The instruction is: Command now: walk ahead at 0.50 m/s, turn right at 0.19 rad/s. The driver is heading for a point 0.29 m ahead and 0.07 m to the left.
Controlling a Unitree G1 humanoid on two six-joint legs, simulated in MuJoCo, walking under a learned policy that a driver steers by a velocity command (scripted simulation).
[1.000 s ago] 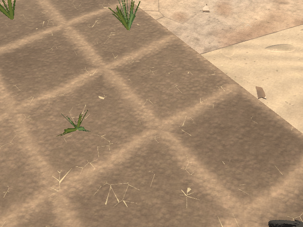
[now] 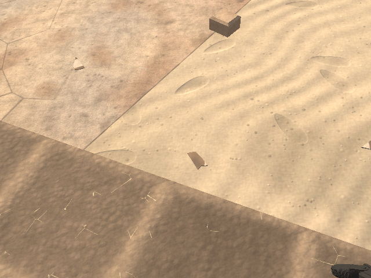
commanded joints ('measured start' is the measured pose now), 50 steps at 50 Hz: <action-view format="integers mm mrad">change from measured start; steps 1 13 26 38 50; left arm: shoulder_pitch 26 -35 -82 -79 -64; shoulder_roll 153 147 65 76 52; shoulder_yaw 39 17 3 11 10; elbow -32 -31 -1 103 215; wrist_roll -2 1 37 16 12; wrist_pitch -20 35 95 52 57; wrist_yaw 3 21 48 42 50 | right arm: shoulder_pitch -73 139 72 123 153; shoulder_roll -66 -75 -44 -36 -37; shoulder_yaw -8 -2 25 20 13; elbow -66 -13 97 186 288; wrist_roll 13 2 -4 -3 2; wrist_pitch -15 9 56 85 106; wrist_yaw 15 24 7 -16 -39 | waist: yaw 21 -90 -38 -70 -67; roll -124 -3 28 -72 -40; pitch -17 -153 -60 -63 -36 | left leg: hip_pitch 125 601 305 455 486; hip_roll -27 211 54 -59 -60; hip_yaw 48 -230 -76 43 46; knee -83 -283 -382 -250 -248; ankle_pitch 109 320 -323 -106 -64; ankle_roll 18 318 191 105 93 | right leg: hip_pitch -64 -469 9 -48 -46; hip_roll -250 -123 -185 -176 -158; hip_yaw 122 26 -23 -17 -44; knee -96 873 83 94 81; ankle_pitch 165 -337 163 226 225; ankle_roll -138 123 115 89 86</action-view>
